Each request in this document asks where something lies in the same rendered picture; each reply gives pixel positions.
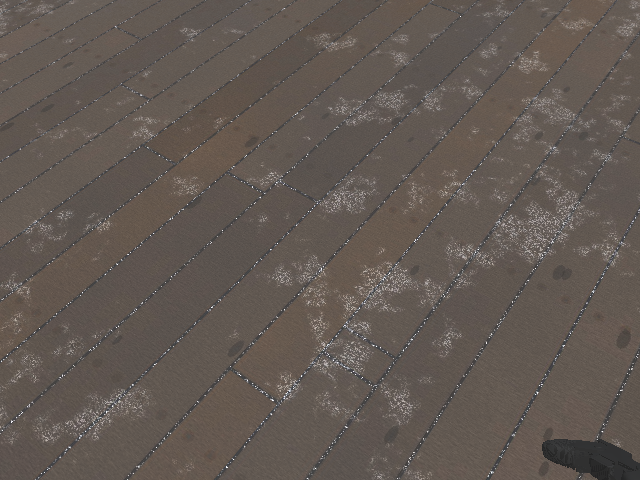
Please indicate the right robot hand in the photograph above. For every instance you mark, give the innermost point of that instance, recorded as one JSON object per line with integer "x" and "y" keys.
{"x": 602, "y": 460}

